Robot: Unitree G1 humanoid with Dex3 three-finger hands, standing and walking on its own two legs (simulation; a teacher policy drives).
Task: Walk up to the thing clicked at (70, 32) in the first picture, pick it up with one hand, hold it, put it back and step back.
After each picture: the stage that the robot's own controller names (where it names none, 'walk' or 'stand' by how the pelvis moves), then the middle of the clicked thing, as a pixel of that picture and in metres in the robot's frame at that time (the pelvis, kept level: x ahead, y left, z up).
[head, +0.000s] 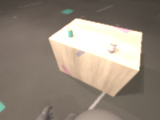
stand; (70, 32) +0.94 +0.30 -0.01
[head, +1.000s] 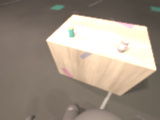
walk; (71, 31) +0.83 +0.24 +0.03
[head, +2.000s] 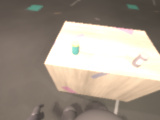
stand; (75, 48) +0.57 +0.15 +0.02
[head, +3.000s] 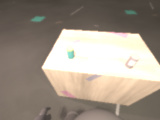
stand; (70, 52) +0.57 +0.22 +0.00
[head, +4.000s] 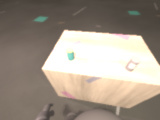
stand; (70, 54) +0.56 +0.21 -0.01
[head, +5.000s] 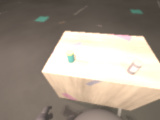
stand; (70, 56) +0.53 +0.21 -0.01
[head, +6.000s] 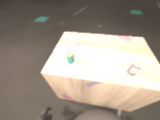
stand; (70, 57) +0.52 +0.21 -0.01
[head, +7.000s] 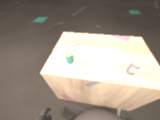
stand; (69, 57) +0.52 +0.22 -0.01
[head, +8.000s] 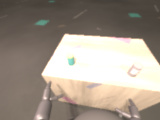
rise first; (70, 59) +0.51 +0.22 -0.01
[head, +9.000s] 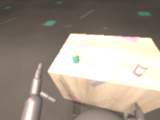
go down; (75, 57) +0.54 +0.20 -0.01
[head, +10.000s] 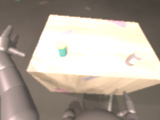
go down; (62, 49) +0.52 +0.19 +0.02
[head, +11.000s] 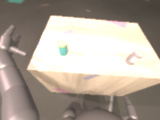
approach; (62, 48) +0.52 +0.19 +0.03
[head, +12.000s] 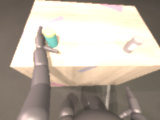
close in; (51, 38) +0.54 +0.21 +0.08
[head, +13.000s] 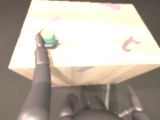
lift; (50, 39) +0.53 +0.21 +0.08
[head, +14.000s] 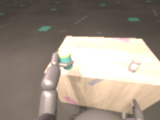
lift; (66, 59) +0.33 +0.17 +0.20
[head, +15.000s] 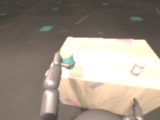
hold; (68, 59) +0.34 +0.16 +0.19
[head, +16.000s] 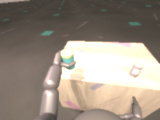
hold; (68, 60) +0.33 +0.15 +0.21
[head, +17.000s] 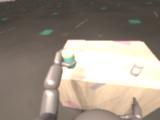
hold; (69, 59) +0.33 +0.15 +0.21
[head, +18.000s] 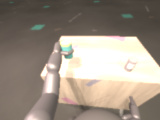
crouch; (67, 49) +0.43 +0.16 +0.20
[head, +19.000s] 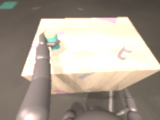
lower; (53, 40) +0.53 +0.20 +0.13
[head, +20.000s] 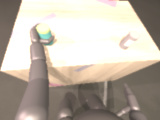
lower; (46, 35) +0.55 +0.21 +0.08
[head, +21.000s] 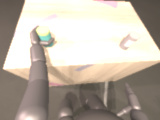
lower; (46, 37) +0.55 +0.21 +0.08
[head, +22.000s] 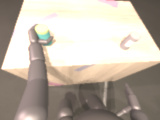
lower; (44, 36) +0.55 +0.22 +0.08
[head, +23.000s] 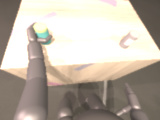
lower; (43, 34) +0.56 +0.22 +0.08
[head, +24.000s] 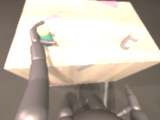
open; (46, 36) +0.55 +0.22 +0.08
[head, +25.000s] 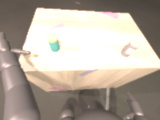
sink last; (53, 43) +0.53 +0.21 +0.06
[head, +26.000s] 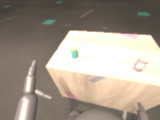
stand; (74, 52) +0.57 +0.21 +0.04
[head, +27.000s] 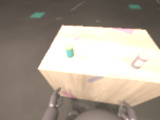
stand; (69, 51) +0.54 +0.20 +0.04
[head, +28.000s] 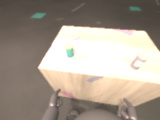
stand; (69, 50) +0.55 +0.20 +0.05
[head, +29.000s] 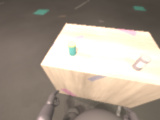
stand; (72, 49) +0.55 +0.20 +0.04
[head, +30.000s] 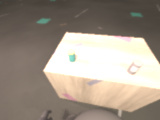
stand; (71, 56) +0.55 +0.20 -0.01
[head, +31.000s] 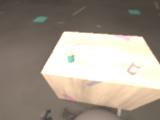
stand; (70, 56) +0.53 +0.21 -0.01
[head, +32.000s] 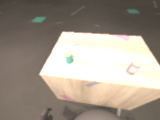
stand; (68, 57) +0.52 +0.22 -0.01
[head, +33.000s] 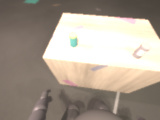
walk; (73, 40) +0.61 +0.17 +0.02
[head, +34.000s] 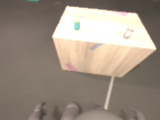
walk; (76, 24) +0.88 +0.23 +0.00
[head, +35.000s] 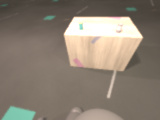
stand; (80, 25) +1.20 +0.25 +0.00
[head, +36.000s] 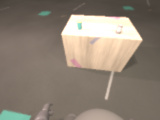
stand; (79, 25) +1.15 +0.21 -0.01
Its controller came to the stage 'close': yes
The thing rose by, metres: 0.22
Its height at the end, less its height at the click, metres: +0.00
